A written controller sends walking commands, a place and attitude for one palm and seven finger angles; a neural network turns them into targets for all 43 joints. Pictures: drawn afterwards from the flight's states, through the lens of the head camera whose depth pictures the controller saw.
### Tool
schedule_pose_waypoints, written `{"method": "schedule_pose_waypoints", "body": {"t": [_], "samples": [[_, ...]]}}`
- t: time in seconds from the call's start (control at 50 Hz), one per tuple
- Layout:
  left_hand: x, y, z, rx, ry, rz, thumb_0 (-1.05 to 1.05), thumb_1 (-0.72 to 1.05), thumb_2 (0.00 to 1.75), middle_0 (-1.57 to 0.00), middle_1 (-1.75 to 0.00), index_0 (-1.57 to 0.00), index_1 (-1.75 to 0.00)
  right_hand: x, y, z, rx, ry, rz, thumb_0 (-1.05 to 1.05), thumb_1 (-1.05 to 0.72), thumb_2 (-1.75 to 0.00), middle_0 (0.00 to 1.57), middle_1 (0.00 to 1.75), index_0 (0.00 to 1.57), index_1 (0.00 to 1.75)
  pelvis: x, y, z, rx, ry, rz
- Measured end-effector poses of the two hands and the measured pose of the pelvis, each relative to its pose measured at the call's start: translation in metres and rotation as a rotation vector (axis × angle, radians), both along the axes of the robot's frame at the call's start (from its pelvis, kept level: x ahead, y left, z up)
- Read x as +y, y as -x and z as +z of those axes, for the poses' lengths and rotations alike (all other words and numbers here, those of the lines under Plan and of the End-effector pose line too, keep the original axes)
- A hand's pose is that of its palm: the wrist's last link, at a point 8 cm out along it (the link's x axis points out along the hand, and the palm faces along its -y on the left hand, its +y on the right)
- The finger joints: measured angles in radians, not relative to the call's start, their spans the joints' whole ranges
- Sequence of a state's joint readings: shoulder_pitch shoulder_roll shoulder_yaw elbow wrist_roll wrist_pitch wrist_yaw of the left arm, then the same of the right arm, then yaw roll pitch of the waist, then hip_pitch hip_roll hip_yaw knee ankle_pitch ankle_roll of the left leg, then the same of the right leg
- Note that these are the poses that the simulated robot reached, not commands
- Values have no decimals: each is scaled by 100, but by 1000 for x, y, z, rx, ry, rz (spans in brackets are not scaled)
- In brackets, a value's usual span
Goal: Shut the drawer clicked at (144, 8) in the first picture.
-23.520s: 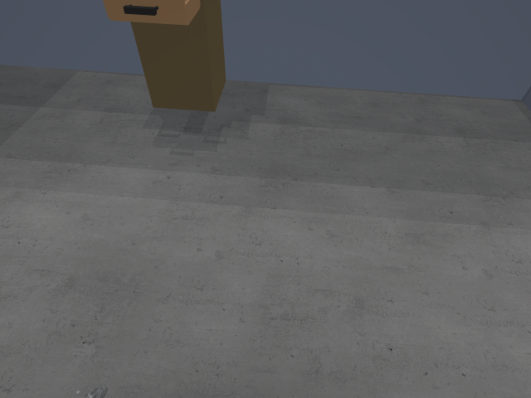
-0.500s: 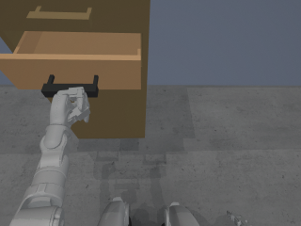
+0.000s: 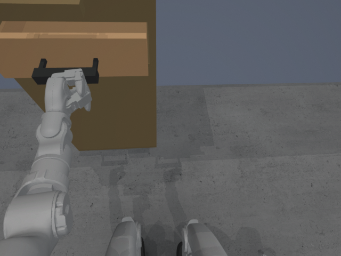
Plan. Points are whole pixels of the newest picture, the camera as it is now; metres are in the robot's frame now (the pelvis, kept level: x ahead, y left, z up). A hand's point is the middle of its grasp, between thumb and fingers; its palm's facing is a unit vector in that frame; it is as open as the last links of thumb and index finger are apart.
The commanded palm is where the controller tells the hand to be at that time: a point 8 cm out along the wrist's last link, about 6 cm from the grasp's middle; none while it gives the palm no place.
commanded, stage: push the drawer shut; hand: left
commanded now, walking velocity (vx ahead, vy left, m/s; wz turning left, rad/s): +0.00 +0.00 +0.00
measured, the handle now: (68, 69) +0.56 +0.23 +0.05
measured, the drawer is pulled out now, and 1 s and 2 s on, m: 0.05 0.00 0.00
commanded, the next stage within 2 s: pull the fist back off the drawer in 0.70 s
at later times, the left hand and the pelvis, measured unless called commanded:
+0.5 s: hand (90, 75) +0.53 +0.17 +0.06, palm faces +0.02 -1.00 -0.05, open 3.3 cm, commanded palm +0.52 +0.22 +0.06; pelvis +0.00 +0.00 -0.01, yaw -1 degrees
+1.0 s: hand (82, 75) +0.54 +0.19 +0.05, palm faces +0.01 -1.00 -0.05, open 3.0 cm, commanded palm +0.54 +0.21 +0.06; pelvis -0.03 +0.02 -0.03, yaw -1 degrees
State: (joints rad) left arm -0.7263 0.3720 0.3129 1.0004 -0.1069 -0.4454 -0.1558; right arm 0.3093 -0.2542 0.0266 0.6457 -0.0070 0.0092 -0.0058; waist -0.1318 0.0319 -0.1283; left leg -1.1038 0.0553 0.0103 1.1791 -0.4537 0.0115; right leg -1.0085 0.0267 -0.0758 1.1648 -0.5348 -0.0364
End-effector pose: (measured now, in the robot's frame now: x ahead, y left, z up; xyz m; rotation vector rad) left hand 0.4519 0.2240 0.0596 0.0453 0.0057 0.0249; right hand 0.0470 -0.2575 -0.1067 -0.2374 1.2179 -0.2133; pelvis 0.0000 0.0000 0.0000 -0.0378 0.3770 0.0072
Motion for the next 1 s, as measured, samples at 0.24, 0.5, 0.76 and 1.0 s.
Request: {"method": "schedule_pose_waypoints", "body": {"t": [0.24,0.5,0.76,1.0], "samples": [[-4,-28,1,0,-5,13,5,87,93,-140,-160,-140,-160,-2,33,-3,108,1,-37,0,-91,-90,21,30,20,30,-1,-1,-4,32,4,-5],[1,-55,2,10,-8,0,5,82,92,-140,-160,-140,-160,1,46,0,158,10,-62,0,-91,-90,21,30,20,30,1,-4,-6,60,15,-12],[19,-61,-2,18,-8,-10,-1,62,90,-140,-160,-140,-160,5,55,-2,172,50,-34,0,-91,-90,21,30,20,30,7,8,-16,82,44,8],[22,-63,-3,13,-6,-10,-3,58,90,-140,-160,-140,-160,15,81,-4,198,72,-18,0,-91,-90,21,30,20,30,17,25,-25,101,62,16]]}}
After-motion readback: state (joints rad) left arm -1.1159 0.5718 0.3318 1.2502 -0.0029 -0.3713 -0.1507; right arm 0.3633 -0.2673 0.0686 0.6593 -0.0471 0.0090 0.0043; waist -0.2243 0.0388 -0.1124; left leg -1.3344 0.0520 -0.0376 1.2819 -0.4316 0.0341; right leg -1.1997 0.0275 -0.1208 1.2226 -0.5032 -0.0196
